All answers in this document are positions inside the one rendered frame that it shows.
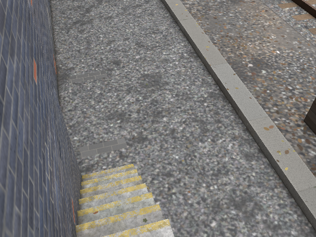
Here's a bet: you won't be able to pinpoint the stairs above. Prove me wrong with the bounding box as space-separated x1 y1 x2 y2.
75 164 175 237

